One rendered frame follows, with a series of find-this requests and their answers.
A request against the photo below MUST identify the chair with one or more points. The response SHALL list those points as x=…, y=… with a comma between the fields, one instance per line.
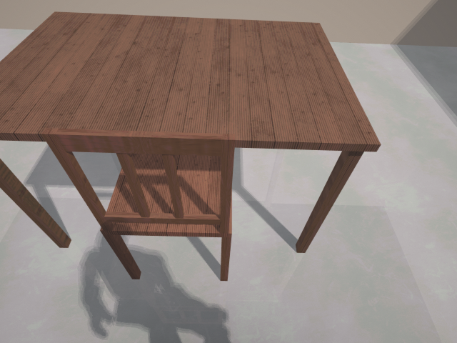
x=173, y=184

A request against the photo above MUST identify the table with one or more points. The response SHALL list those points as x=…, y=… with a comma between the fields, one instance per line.
x=274, y=84

